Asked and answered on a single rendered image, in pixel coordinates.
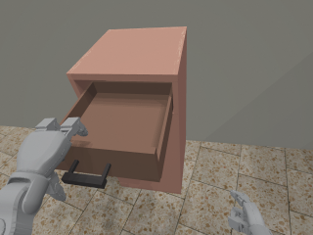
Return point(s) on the robot right hand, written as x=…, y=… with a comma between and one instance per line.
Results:
x=242, y=220

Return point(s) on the drawer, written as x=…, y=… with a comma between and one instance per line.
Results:
x=128, y=124

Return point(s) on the cabinet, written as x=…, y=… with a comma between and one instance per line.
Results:
x=152, y=54

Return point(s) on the robot left hand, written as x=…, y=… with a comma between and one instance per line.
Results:
x=45, y=148

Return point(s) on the robot left forearm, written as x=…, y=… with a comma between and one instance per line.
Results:
x=20, y=200

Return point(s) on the handle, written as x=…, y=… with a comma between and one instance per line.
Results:
x=86, y=180

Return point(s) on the robot right forearm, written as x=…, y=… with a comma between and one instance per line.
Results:
x=258, y=229

